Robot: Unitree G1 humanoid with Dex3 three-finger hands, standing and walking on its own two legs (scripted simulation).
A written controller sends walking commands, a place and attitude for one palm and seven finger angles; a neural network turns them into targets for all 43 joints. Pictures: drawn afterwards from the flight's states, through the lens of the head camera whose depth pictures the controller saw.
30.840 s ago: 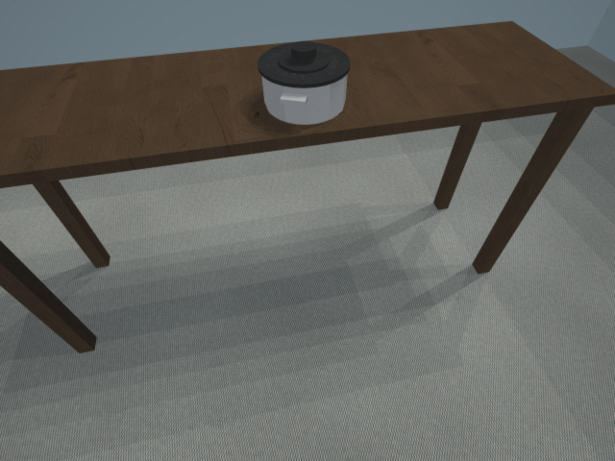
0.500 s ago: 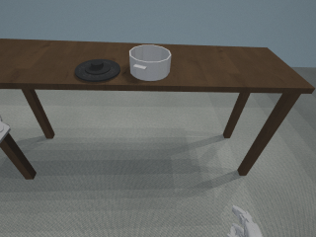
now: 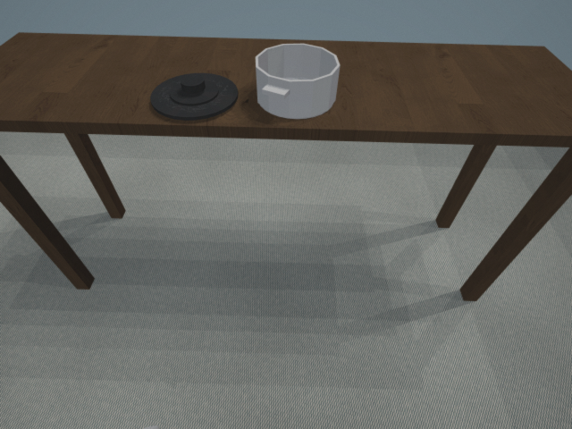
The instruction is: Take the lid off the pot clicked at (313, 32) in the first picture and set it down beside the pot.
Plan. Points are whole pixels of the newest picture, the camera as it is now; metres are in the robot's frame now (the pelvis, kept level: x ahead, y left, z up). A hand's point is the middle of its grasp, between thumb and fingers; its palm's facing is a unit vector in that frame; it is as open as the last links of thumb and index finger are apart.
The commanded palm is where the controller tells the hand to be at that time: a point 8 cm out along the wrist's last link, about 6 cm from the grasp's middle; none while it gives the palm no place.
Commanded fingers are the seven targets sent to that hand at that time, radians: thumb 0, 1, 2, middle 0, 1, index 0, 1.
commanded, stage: stop stepping back and stand still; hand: left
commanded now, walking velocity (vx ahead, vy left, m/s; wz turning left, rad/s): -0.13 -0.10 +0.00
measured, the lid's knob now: (192, 84) +0.80 +0.23 +0.08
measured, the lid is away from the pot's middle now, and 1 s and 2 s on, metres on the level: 0.24 0.24 0.24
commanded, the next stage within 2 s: let the arm hang, fingers relaxed in 0.80 s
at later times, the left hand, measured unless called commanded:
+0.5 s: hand out of the picture +0.07 +0.21 -0.14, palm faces -0.03 -0.97 -0.24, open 7.4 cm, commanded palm none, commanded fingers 0.00 0.90 0.90 -0.20 -0.30 -0.20 -0.30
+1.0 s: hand out of the picture +0.04 +0.21 -0.15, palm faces -0.03 -0.98 -0.22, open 7.3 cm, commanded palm none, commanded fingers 0.00 0.90 0.90 -0.20 -0.30 -0.20 -0.30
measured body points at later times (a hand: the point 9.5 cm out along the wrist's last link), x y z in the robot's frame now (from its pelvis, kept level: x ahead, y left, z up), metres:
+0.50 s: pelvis +0.00 +0.02 +0.02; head +0.03 +0.01 +0.47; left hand +0.07 +0.26 -0.12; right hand +0.01 -0.21 -0.14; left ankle -0.02 +0.16 -0.71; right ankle -0.04 -0.11 -0.71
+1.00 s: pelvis +0.00 +0.03 +0.03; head +0.03 +0.03 +0.48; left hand +0.04 +0.26 -0.13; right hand -0.03 -0.18 -0.14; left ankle -0.02 +0.16 -0.71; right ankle -0.04 -0.11 -0.71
